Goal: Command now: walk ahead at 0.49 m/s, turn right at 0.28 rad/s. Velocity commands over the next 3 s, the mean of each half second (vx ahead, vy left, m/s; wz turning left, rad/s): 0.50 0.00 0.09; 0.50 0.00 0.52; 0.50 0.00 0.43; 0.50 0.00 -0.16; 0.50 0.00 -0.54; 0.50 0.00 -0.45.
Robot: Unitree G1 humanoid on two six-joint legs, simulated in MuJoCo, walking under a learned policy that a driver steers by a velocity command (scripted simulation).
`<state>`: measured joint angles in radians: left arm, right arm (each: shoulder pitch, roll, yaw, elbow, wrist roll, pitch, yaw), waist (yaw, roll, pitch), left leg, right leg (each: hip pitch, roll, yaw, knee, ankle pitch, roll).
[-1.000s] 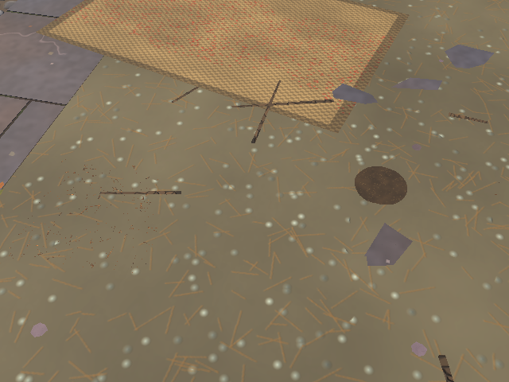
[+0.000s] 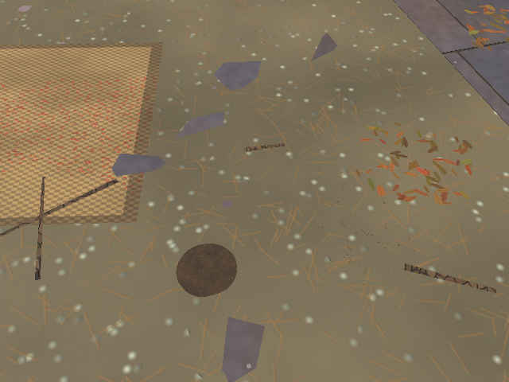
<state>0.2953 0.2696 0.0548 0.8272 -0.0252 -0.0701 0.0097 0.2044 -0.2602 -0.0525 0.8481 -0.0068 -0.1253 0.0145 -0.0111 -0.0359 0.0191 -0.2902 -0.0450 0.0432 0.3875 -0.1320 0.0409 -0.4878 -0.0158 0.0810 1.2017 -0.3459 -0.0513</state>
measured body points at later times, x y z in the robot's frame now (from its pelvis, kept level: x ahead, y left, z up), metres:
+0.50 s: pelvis +0.27 -0.07 +0.00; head +0.29 -0.08 +0.45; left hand +0.34 +0.21 -0.10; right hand +0.37 -0.33 -0.13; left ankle +0.23 +0.09 -0.65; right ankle +0.29 -0.16 -0.74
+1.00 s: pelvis +0.51 +0.05 -0.01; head +0.55 +0.07 +0.44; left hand +0.51 +0.35 -0.12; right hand +0.74 -0.16 -0.11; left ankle +0.53 +0.12 -0.74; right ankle +0.51 -0.14 -0.64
